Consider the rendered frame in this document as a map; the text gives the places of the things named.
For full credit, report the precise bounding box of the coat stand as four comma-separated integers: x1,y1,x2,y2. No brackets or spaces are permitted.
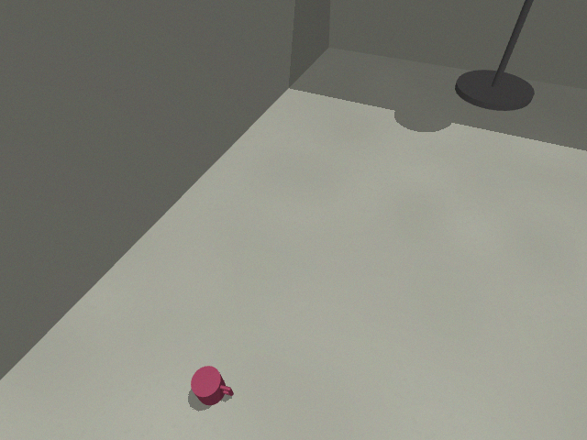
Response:
455,0,535,111

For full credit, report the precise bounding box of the mug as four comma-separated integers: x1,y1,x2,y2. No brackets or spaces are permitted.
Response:
191,366,234,405

